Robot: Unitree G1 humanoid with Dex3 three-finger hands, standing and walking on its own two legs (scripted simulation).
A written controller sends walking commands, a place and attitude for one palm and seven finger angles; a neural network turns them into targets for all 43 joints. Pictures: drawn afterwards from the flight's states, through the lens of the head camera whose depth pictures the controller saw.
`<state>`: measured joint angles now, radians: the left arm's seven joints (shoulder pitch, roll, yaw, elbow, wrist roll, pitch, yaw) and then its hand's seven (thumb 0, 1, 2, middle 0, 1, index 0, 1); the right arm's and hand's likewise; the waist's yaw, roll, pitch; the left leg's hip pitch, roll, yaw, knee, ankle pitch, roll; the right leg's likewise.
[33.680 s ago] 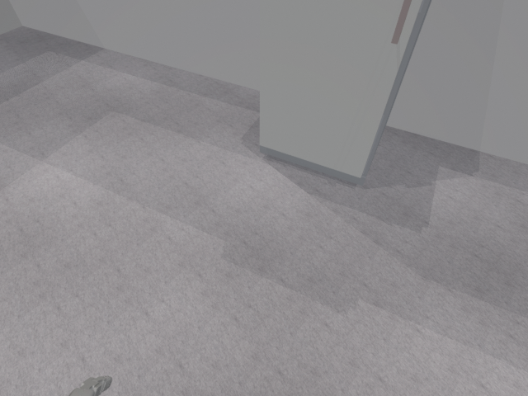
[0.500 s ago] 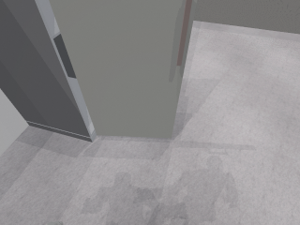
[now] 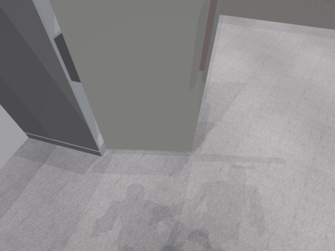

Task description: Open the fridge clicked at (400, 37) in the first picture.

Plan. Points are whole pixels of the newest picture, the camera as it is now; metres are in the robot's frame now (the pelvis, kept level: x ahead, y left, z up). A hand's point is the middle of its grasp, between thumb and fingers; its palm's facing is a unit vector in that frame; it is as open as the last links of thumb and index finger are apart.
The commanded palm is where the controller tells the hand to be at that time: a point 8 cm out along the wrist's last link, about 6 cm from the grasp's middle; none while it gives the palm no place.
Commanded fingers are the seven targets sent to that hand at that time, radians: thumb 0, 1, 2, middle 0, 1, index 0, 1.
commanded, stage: look to check the result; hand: right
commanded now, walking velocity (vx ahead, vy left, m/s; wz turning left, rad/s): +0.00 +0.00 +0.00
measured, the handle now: (207, 27) +0.79 -0.08 +0.15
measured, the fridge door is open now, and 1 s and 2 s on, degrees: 76 76 76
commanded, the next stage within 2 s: stand and wait in 0.04 s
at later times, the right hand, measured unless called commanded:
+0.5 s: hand out of the picture +0.09 -0.23 -0.16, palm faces -0.05 +0.94 -0.34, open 7.3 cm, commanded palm none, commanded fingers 0.00 -0.90 -0.90 0.20 0.30 0.20 0.30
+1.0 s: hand out of the picture +0.08 -0.22 -0.16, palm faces -0.05 +0.94 -0.34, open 7.3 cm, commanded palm none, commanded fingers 0.00 -0.90 -0.90 0.20 0.30 0.20 0.30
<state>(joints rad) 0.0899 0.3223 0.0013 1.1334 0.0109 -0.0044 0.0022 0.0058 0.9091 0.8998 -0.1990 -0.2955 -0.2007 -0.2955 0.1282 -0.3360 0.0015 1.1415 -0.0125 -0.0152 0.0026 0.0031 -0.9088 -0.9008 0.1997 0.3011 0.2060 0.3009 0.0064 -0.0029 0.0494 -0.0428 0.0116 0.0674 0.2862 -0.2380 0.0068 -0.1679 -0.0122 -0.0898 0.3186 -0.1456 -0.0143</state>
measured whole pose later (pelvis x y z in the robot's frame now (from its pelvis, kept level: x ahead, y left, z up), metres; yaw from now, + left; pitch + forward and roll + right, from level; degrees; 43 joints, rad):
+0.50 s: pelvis +0.01 +0.01 +0.00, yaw +1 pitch +0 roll -1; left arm 0.10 0.33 0.00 1.13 0.01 0.00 0.01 0.01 0.91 0.90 -0.20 -0.30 -0.20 -0.30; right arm 0.11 -0.33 0.00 1.12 -0.01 -0.02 0.00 0.00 -0.91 -0.90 0.20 0.30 0.21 0.30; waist 0.01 0.00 0.04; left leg -0.02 0.00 0.06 0.28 -0.25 0.02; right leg -0.14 -0.03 -0.09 0.31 -0.16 0.01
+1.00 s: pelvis +0.01 +0.02 +0.00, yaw +1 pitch -1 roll +0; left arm 0.10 0.33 0.00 1.13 0.01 0.00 0.01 0.01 0.91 0.90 -0.20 -0.30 -0.20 -0.30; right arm 0.12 -0.33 0.00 1.13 -0.01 -0.02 0.00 0.00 -0.91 -0.90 0.20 0.30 0.21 0.30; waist 0.01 0.00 0.05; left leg -0.01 -0.02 0.05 0.27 -0.24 0.03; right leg -0.13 -0.04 -0.10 0.31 -0.16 0.02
